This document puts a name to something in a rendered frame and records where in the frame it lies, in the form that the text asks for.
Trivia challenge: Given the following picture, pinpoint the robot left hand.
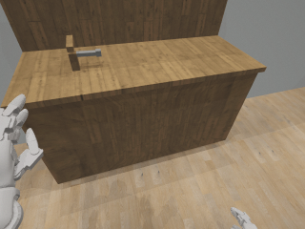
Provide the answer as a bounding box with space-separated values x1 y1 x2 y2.
0 94 44 189

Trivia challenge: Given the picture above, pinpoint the tap lever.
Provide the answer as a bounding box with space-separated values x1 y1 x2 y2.
76 49 102 57

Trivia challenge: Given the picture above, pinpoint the counter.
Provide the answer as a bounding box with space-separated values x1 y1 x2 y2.
0 0 267 184

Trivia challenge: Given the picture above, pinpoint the robot right hand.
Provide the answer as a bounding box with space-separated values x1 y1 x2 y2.
231 207 257 229

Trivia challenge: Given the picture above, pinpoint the robot left forearm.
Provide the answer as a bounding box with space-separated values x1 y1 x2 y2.
0 187 24 229

